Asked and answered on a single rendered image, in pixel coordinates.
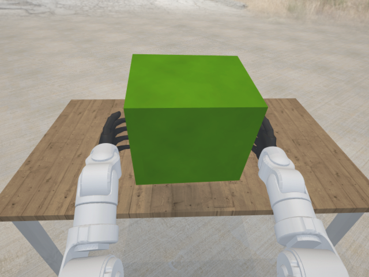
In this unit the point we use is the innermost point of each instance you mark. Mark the table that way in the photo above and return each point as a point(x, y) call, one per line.
point(45, 186)

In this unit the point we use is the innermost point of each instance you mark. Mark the carton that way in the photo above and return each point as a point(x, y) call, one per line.
point(190, 118)

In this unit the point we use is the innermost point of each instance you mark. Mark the left robot upper arm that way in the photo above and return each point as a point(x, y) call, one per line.
point(94, 266)

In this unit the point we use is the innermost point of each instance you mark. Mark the robot right forearm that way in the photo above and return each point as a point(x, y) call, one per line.
point(296, 223)

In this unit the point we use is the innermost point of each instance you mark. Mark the right robot upper arm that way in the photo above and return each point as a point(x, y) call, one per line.
point(305, 262)

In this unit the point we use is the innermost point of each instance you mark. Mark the robot left hand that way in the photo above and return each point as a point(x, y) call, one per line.
point(110, 131)

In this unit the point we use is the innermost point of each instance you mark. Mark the robot left forearm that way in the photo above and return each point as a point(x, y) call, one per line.
point(94, 226)

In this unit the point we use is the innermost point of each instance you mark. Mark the robot right hand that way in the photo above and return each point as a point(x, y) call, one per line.
point(265, 138)

